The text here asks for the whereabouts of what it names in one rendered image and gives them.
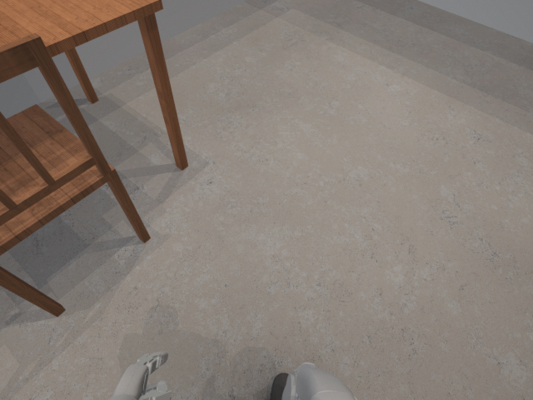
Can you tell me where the right robot thigh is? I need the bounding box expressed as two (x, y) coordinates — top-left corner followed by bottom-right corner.
(286, 367), (357, 400)

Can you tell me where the chair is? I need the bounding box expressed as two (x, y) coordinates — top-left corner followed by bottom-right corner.
(0, 33), (150, 317)

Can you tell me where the robot right foot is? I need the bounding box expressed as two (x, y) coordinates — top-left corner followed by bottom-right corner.
(271, 372), (289, 400)

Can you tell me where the table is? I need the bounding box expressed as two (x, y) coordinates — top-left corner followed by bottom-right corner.
(0, 0), (188, 170)

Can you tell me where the robot left hand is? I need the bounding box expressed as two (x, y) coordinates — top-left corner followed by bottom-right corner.
(112, 352), (172, 400)

